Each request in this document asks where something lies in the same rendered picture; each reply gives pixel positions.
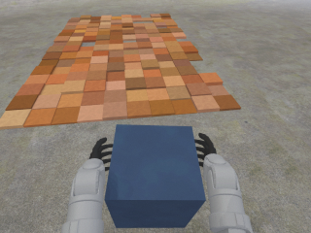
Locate right robot hand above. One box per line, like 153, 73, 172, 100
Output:
194, 133, 217, 167

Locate robot right forearm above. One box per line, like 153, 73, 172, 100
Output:
203, 153, 254, 233

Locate robot left forearm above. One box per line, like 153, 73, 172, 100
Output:
60, 158, 106, 233

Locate carton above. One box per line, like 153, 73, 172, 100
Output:
104, 124, 206, 228

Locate left robot hand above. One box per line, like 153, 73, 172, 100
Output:
89, 137, 113, 171

